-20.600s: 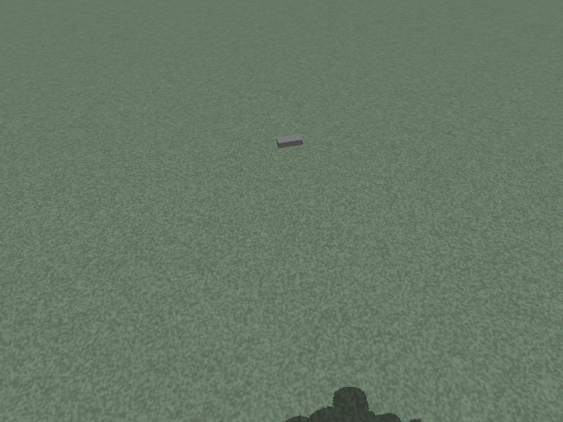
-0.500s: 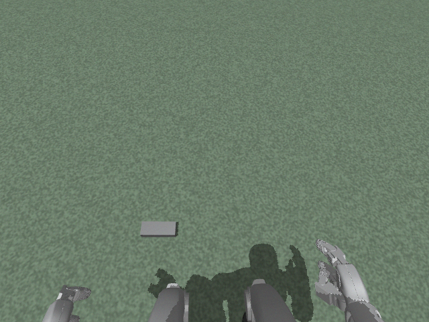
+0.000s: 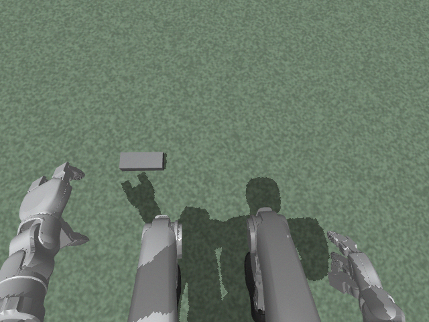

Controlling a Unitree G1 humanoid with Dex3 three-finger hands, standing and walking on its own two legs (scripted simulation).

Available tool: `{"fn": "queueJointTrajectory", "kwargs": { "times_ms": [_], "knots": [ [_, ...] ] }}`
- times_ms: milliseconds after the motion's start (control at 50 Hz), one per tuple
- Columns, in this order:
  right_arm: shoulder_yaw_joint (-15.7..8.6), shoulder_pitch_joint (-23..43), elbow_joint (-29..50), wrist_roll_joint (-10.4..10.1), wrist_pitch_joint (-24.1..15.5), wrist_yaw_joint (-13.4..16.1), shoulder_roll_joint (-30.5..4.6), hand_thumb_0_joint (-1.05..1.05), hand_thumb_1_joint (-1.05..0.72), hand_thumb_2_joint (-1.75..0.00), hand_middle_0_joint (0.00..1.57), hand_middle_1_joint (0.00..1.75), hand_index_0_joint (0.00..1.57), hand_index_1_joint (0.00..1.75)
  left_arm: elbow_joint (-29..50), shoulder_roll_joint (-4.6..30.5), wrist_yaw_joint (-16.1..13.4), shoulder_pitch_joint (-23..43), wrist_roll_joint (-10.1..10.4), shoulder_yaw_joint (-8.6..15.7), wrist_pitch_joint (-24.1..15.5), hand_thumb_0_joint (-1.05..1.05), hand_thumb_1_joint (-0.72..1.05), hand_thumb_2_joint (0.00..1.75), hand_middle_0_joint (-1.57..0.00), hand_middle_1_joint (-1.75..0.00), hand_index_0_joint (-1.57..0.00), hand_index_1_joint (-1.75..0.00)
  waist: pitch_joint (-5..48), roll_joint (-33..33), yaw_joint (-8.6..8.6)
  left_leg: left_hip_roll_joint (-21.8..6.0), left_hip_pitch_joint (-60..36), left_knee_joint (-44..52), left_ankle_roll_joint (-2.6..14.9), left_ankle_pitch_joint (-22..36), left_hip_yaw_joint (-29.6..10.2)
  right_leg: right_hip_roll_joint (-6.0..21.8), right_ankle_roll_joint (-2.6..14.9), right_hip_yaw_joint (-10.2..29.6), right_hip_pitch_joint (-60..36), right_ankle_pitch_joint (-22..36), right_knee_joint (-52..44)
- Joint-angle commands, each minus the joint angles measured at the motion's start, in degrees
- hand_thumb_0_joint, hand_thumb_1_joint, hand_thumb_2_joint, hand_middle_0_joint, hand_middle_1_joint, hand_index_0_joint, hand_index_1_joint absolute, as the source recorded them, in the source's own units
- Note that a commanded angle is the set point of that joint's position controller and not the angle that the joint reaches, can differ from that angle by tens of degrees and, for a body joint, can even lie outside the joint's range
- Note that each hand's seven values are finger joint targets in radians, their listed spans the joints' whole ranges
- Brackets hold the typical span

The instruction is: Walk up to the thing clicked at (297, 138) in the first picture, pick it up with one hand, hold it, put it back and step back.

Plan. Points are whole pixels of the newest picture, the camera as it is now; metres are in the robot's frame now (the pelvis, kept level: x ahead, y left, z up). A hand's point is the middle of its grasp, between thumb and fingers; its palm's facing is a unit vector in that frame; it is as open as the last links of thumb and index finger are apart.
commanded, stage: rise first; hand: left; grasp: from above
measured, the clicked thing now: (142, 161) +0.52 +0.23 -0.45
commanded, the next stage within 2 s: none
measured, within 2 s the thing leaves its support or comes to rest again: neither
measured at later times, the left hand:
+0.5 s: hand (92, 183) +0.41 +0.30 -0.26, palm faces -0.45 -0.06 -0.89, open 13.9 cm
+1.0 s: hand (105, 169) +0.46 +0.29 -0.31, palm faces -0.45 -0.01 -0.89, open 14.1 cm
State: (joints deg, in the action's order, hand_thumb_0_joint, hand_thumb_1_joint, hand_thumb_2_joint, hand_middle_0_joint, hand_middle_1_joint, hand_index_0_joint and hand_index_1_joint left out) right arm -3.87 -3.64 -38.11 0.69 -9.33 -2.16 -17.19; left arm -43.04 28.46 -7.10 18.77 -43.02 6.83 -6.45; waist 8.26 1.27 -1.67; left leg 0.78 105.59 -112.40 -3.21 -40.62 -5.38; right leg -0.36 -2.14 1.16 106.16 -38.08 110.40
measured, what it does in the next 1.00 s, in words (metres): lowers itself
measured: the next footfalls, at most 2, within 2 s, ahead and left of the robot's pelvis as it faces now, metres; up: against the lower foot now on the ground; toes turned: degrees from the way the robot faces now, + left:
none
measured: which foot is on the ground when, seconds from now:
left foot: down 0.00-1.00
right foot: down 0.00-1.00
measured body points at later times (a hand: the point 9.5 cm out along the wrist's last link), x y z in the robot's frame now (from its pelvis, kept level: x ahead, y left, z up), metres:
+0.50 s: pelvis -0.03 +0.02 -0.11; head +0.19 +0.07 +0.28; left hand +0.43 +0.30 -0.20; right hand +0.03 -0.27 -0.22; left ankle +0.06 +0.14 -0.44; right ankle +0.08 -0.13 -0.44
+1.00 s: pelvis -0.01 +0.02 -0.13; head +0.23 +0.08 +0.24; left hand +0.48 +0.29 -0.25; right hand +0.02 -0.26 -0.24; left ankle +0.06 +0.14 -0.44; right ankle +0.08 -0.13 -0.44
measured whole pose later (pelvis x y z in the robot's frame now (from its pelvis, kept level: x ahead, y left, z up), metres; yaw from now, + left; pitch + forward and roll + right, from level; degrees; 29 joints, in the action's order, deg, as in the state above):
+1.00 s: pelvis -0.01 +0.02 -0.13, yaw -5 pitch +35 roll -9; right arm 2.6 -8.1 -43.2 9.4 -2.0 -8.5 -15.0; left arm -84.6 44.9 -24.5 54.5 -77.5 7.3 -16.6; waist 3.4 -0.5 -14.0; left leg 3.2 131.3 -137.6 -1.5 -41.3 -8.5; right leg -0.9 -3.6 -0.4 128.3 -38.3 131.0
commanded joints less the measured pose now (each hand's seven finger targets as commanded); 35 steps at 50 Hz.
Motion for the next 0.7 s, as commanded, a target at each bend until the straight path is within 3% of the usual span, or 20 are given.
{"fn": "queueJointTrajectory", "kwargs": {
  "times_ms": [0,120,140,180,240,400,500,600,680],
  "knots": [
    [-3.8,-9.2,2.9,0.4,-0.7,0.0,-9.6,0.0,-0.93,-0.91,0.2,0.3,0.2,0.3,-1.0,19.2,-2.0,15.8,-5.2,4.8,-3.6,0.0,-0.52,0.97,-0.14,-1.0,-0.14,-1.0,37.3,-0.8,-1.43,0.6,-13.8,7.1,4.83,12.5,6.1,-0.1,2.59,-2.5,-22.1,11.6,-11.7],
    [-3.1,-11.0,1.5,1.2,1.0,-0.8,-10.2,0.0,-0.89,-0.9,0.2,0.3,0.2,0.3,-8.1,21.8,-2.5,26.1,-10.8,3.4,-7.5,0.0,-0.48,0.98,-0.13,-0.98,-0.13,-0.99,35.8,1.4,-2.52,0.9,-9.3,3.7,4.75,7.6,5.7,-0.5,3.02,-4.4,-14.8,5.3,-7.1],
    [-3.2,-11.1,1.4,1.3,1.5,-0.9,-10.6,0.0,-0.88,-0.9,0.2,0.3,0.2,0.3,-9.2,23.9,-3.0,27.4,-12.0,4.3,-8.1,0.0,-0.47,0.98,-0.11,-0.99,-0.11,-0.99,35.9,1.7,-2.38,0.9,-9.6,3.5,4.7,7.0,5.4,-0.7,3.18,-4.9,-13.5,4.5,-6.4],
    [-2.7,-11.1,0.9,1.7,2.2,-1.1,-10.5,0.0,-0.87,-0.89,0.2,0.3,0.2,0.3,-12.0,24.1,-4.0,30.7,-14.6,3.3,-9.4,0.0,-0.49,1.01,-0.09,-0.98,-0.09,-0.98,32.5,3.4,-3.63,1.1,-6.9,2.7,4.69,3.6,5.0,-0.9,3.41,-5.6,-9.1,1.3,-4.8],
    [-1.8,-11.1,0.4,2.3,3.7,-1.8,-10.6,0.0,-0.87,-0.89,0.2,0.3,0.2,0.3,-15.3,26.8,-6.6,33.7,-17.9,4.5,-11.2,0.0,-0.48,1.0,-0.11,-0.93,-0.1,-0.94,31.6,4.0,-4.05,1.5,-4.7,1.0,5.01,1.7,4.8,-1.0,3.5,-6.2,-6.3,-0.9,-2.8],
    [-0.7,-12.8,-2.2,4.3,6.3,-3.2,-11.8,0.0,-0.89,-0.9,0.2,0.3,0.2,0.3,-21.9,28.0,-13.5,42.9,-26.6,2.5,-12.5,0.0,-0.51,1.02,-0.11,-0.87,-0.09,-0.89,32.7,11.3,-6.81,1.8,-8.0,-1.8,4.29,4.0,3.8,-0.6,3.92,-8.2,2.6,2.9,2.9],
    [-0.3,-14.0,-3.7,5.7,6.8,-3.6,-12.1,0.0,-0.89,-0.9,0.2,0.3,0.2,0.3,-25.6,27.8,-16.0,48.1,-29.8,0.6,-11.8,0.0,-0.51,1.01,-0.12,-0.86,-0.1,-0.88,32.7,13.4,-9.15,1.8,-8.3,-4.0,4.32,6.6,3.4,-0.4,3.77,-8.7,4.7,5.8,5.1],
    [-0.5,-14.1,-4.6,6.5,7.2,-4.0,-13.0,0.0,-0.89,-0.9,0.2,0.3,0.2,0.3,-29.3,27.3,-17.1,49.1,-32.0,-0.3,-10.9,0.0,-0.51,1.0,-0.11,-0.88,-0.09,-0.89,33.0,16.5,-9.5,1.1,-11.2,-3.4,3.4,8.1,1.5,0.1,3.73,-9.5,8.7,7.0,7.8],
    [-0.3,-14.6,-4.6,7.1,7.7,-4.4,-13.2,0.0,-0.9,-0.9,0.2,0.3,0.2,0.3,-30.3,27.3,-17.7,50.4,-33.3,-0.2,-10.5,0.0,-0.51,1.0,-0.1,-0.91,-0.09,-0.92,33.0,17.5,-10.77,1.0,-12.2,-4.0,2.96,10.5,0.5,0.4,3.57,-9.6,10.2,8.4,9.4]
  ]
}}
